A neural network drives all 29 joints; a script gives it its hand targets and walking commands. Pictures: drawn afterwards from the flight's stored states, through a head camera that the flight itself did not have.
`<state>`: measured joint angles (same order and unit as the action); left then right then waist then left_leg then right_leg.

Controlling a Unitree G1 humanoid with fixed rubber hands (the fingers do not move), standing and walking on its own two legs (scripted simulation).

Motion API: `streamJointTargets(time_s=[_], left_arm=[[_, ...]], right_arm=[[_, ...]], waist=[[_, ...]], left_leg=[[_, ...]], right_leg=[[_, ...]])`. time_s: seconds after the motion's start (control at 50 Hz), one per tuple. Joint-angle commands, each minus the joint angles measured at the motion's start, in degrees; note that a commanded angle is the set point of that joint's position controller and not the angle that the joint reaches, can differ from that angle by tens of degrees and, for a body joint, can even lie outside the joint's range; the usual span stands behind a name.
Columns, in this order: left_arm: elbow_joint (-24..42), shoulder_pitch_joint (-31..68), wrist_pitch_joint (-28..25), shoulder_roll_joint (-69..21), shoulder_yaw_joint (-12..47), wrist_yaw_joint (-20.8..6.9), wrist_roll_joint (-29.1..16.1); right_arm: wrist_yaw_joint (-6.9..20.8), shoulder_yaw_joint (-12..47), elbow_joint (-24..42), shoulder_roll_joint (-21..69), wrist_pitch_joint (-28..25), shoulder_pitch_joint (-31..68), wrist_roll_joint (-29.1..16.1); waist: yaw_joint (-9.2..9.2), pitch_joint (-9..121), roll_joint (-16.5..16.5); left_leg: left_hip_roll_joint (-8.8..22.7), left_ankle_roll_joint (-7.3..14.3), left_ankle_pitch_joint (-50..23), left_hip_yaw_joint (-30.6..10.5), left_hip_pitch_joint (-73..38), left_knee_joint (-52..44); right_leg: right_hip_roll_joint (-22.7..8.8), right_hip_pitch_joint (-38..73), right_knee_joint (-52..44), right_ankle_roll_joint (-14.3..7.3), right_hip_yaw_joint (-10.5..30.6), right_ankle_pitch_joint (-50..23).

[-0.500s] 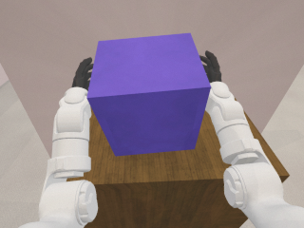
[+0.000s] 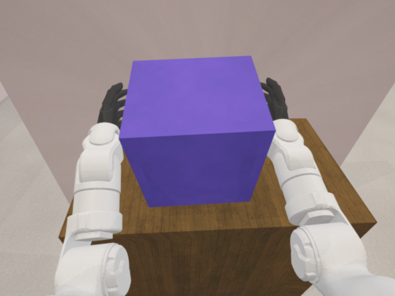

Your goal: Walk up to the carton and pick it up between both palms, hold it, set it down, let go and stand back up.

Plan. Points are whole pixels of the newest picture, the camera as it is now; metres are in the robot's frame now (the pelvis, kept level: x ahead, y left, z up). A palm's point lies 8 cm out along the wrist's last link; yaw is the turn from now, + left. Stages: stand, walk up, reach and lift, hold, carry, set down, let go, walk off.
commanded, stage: set down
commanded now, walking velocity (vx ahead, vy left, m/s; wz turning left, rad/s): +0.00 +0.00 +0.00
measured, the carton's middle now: (196, 137) +0.40 +0.00 +0.15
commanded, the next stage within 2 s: none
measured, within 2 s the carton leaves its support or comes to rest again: neither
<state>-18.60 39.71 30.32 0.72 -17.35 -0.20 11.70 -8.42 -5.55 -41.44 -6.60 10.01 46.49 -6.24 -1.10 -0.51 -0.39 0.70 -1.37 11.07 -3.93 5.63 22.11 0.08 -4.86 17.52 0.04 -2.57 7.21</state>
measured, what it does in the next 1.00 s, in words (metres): stands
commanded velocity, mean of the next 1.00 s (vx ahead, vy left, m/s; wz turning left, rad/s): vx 0.00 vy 0.00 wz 0.00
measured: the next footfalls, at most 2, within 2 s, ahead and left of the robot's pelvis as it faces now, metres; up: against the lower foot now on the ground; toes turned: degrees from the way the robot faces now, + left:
none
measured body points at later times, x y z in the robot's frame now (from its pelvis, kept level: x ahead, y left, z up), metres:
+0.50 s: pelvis +0.02 +0.00 +0.00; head +0.00 +0.01 +0.45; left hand +0.41 +0.16 +0.16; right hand +0.43 -0.16 +0.17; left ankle +0.02 +0.13 -0.75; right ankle +0.03 -0.12 -0.75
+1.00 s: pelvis +0.02 +0.00 +0.00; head +0.01 +0.00 +0.45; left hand +0.41 +0.15 +0.13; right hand +0.43 -0.17 +0.15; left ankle +0.02 +0.13 -0.75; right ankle +0.03 -0.12 -0.75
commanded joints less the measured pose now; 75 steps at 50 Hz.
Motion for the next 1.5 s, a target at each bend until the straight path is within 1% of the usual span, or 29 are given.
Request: streamJointTargets(time_s=[0.0,0.04,0.12,0.24,0.28,0.3,0.36,0.4,0.44,0.46,0.5,0.6,0.66,0.68,0.72,0.76,0.8,0.82,0.86,0.94,0.98,1.06,1.1,1.14,1.18,1.24,1.28,1.38,1.48], left_arm=[[1.9,40.3,-4.9,-28.9,21.1,-7.8,-4.8],[2.6,39.4,-5.5,-29.5,22.3,-7.4,-5.2],[2.7,36.0,-5.9,-29.3,22.4,-7.4,-4.9],[6.5,33.8,-7.1,-30.5,25.7,-7.1,-6.1],[8.4,33.5,-7.7,-31.4,27.5,-6.8,-6.6],[8.4,33.4,-8.0,-31.3,27.8,-6.6,-6.7],[8.9,32.8,-8.5,-31.8,28.6,-6.4,-6.8],[8.5,33.0,-8.8,-31.8,28.5,-6.2,-6.9],[6.8,32.4,-8.9,-31.7,27.7,-6.2,-6.4],[6.6,32.7,-9.0,-31.7,27.6,-6.2,-6.2],[5.4,32.7,-9.3,-31.3,26.7,-6.2,-6.1],[1.3,32.5,-9.7,-31.0,24.3,-6.5,-4.7],[-1.4,33.1,-10.2,-30.7,22.1,-6.7,-3.8],[-0.8,33.9,-10.7,-31.3,22.7,-6.6,-3.9],[-1.3,34.9,-11.6,-31.7,22.9,-6.2,-4.0],[-2.1,34.6,-12.2,-31.8,22.5,-5.9,-3.8],[-3.1,34.7,-12.9,-31.7,21.9,-5.8,-3.6],[-3.3,35.1,-13.3,-32.0,22.2,-5.6,-3.7],[-3.8,35.7,-14.2,-32.2,21.8,-5.5,-3.6],[-5.3,35.0,-15.6,-31.9,21.0,-5.2,-3.0],[-6.2,34.5,-16.0,-31.8,20.6,-5.2,-2.7],[-6.6,33.5,-17.2,-32.0,20.2,-5.1,-2.6],[-6.0,33.0,-17.8,-32.6,21.0,-5.0,-2.7],[-6.0,32.4,-18.2,-32.6,20.9,-4.9,-2.6],[-5.7,32.1,-18.5,-32.9,21.3,-4.8,-2.4],[-6.2,30.3,-18.9,-32.8,21.1,-4.9,-2.1],[-5.8,30.9,-19.4,-33.4,21.7,-4.8,-2.4],[-6.2,30.8,-20.2,-33.5,22.1,-4.8,-2.3],[-7.7,30.2,-21.0,-33.4,21.1,-4.8,-1.5]], right_arm=[[10.0,7.5,8.6,31.2,-4.8,38.1,3.4],[9.9,8.4,10.0,31.4,-5.5,37.6,3.3],[9.5,9.7,10.5,31.7,-5.9,35.0,3.1],[8.8,12.9,13.1,32.0,-6.3,32.2,1.7],[8.7,14.3,14.1,32.5,-6.8,32.0,1.4],[8.7,14.9,15.3,32.5,-7.0,32.4,1.1],[8.6,15.2,15.3,32.7,-7.0,31.3,1.3],[8.7,15.0,15.4,32.7,-7.1,31.4,1.3],[8.9,13.9,14.1,32.3,-7.1,30.7,2.0],[9.1,13.5,13.6,32.0,-7.0,30.6,2.3],[9.3,12.8,12.6,32.1,-6.9,30.6,2.8],[10.2,9.2,7.9,31.8,-6.8,28.6,5.3],[10.9,6.7,5.4,31.6,-6.8,28.5,6.8],[11.2,6.2,4.8,31.9,-7.2,28.2,7.1],[11.7,5.8,4.3,32.4,-7.8,28.8,7.7],[11.9,5.7,4.4,33.0,-8.4,29.4,8.1],[12.2,5.2,3.6,33.4,-8.8,29.4,8.5],[12.3,4.9,3.4,33.4,-8.9,29.2,8.7],[12.6,4.5,2.9,33.8,-9.2,29.1,9.2],[12.8,4.1,1.7,34.4,-9.8,28.1,10.1],[13.0,3.7,0.5,34.3,-9.8,27.0,10.2],[13.0,4.4,0.7,35.2,-10.3,26.1,10.4],[13.0,4.9,1.5,35.4,-10.8,25.6,10.2],[12.9,5.3,2.0,35.6,-11.1,25.1,10.2],[12.9,5.4,2.1,35.5,-11.4,24.6,10.2],[12.6,6.1,2.9,35.9,-11.8,23.6,10.4],[12.7,5.9,3.4,35.8,-12.2,24.0,10.3],[12.6,5.4,2.4,35.8,-12.7,22.7,11.1],[12.9,4.3,1.3,35.8,-13.2,22.1,12.1]], waist=[[-4.24,23.1,-1.7],[-4.34,26.3,-1.6],[-4.48,25.8,-2.1],[-5.71,29.6,-1.6],[-5.95,31.3,-0.5],[-5.89,31.9,-0.8],[-6.32,31.8,-0.6],[-6.26,31.8,-0.7],[-6.23,30.0,-0.4],[-6.57,29.6,-0.5],[-6.31,28.7,-1.1],[-6.56,25.0,-0.9],[-6.1,22.6,-1.0],[-6.28,23.5,-0.2],[-6.16,24.8,-0.1],[-5.24,25.0,-0.2],[-4.97,24.9,-0.6],[-5.29,25.8,-0.4],[-4.91,26.0,-0.8],[-4.22,26.7,-0.8],[-4.39,26.2,-0.8],[-3.71,27.2,-1.0],[-4.09,28.7,-0.7],[-3.71,28.9,-0.6],[-4.14,29.3,-0.5],[-3.7,28.7,-1.3],[-4.21,29.9,-0.7],[-4.49,28.9,-0.8],[-4.16,27.7,-0.9]], left_leg=[[-3.2,-0.4,-3.3,4.3,-5.3,-8.4],[-3.4,-0.5,-6.0,4.3,-6.5,-7.6],[-3.5,-0.8,-10.5,4.6,-7.6,-6.6],[-3.5,-2.1,-19.2,4.2,-10.2,-4.1],[-3.4,-2.7,-23.1,4.0,-11.6,-2.9],[-3.4,-2.8,-24.0,4.0,-12.0,-2.6],[-3.4,-3.3,-25.5,4.0,-11.7,-2.2],[-3.4,-3.2,-25.0,4.0,-11.4,-2.2],[-3.2,-3.2,-23.7,4.1,-11.1,-2.9],[-3.3,-3.2,-23.0,4.1,-11.1,-3.1],[-3.3,-2.9,-21.2,4.3,-10.3,-3.7],[-2.9,-2.5,-16.3,4.8,-9.4,-5.6],[-2.8,-2.1,-12.8,5.3,-8.0,-6.8],[-2.7,-2.3,-13.0,5.2,-8.5,-6.8],[-2.6,-2.4,-12.4,5.3,-8.0,-6.7],[-2.7,-2.2,-12.8,5.5,-7.2,-6.9],[-2.8,-2.1,-12.3,5.7,-6.4,-7.0],[-2.7,-2.2,-12.6,5.6,-6.6,-6.8],[-2.6,-2.1,-12.0,5.9,-6.0,-7.1],[-2.7,-2.0,-13.2,6.3,-4.8,-6.9],[-2.6,-2.1,-13.7,6.3,-4.7,-6.8],[-2.5,-2.0,-16.0,6.6,-4.0,-6.4],[-2.6,-2.5,-18.4,6.4,-4.7,-5.8],[-2.6,-2.6,-19.5,6.6,-4.6,-5.3],[-2.5,-2.8,-20.5,6.4,-4.9,-5.0],[-2.6,-2.6,-21.1,6.6,-4.1,-4.9],[-2.5,-2.9,-21.9,6.4,-4.6,-4.6],[-2.5,-2.9,-21.3,6.4,-4.2,-4.6],[-2.3,-2.7,-19.7,6.5,-3.6,-5.1]], right_leg=[[2.5,11.7,-2.5,1.9,-3.7,-2.6],[2.7,12.2,-2.1,1.9,-3.7,-5.0],[2.9,13.8,-1.8,2.4,-3.5,-9.5],[3.7,15.3,-0.8,2.4,-3.7,-17.5],[3.8,14.8,-0.5,2.3,-3.7,-20.2],[3.9,14.8,-0.5,2.3,-3.7,-20.8],[3.9,14.9,-0.4,2.3,-3.6,-22.3],[3.8,14.9,-0.4,2.4,-3.5,-22.5],[3.9,13.8,-0.8,2.3,-3.7,-20.6],[3.8,13.6,-1.1,2.3,-3.8,-20.0],[3.7,13.5,-1.2,2.3,-3.5,-19.5],[3.4,11.2,-2.0,2.2,-3.8,-14.7],[3.2,10.1,-2.5,2.2,-3.8,-11.2],[3.2,9.6,-2.3,2.0,-3.9,-11.1],[3.2,8.9,-2.3,1.9,-3.8,-10.5],[3.0,9.2,-2.1,1.9,-3.7,-11.3],[2.9,9.7,-2.1,2.1,-3.5,-11.3],[2.9,9.3,-1.9,2.0,-3.5,-11.8],[2.9,9.5,-1.9,2.1,-3.3,-11.3],[2.6,10.2,-1.2,2.2,-3.0,-13.9],[2.6,10.2,-1.2,2.3,-3.0,-14.3],[2.5,11.6,-0.4,2.5,-2.7,-17.8],[2.6,11.9,0.0,2.5,-2.6,-20.1],[2.6,12.3,0.2,2.5,-2.6,-21.4],[2.6,12.4,0.3,2.5,-2.5,-22.6],[2.4,13.4,0.7,2.8,-2.2,-24.8],[2.6,13.0,0.9,2.7,-2.4,-25.2],[2.4,12.6,0.6,2.7,-2.2,-24.7],[2.5,11.8,0.3,2.5,-2.2,-22.6]])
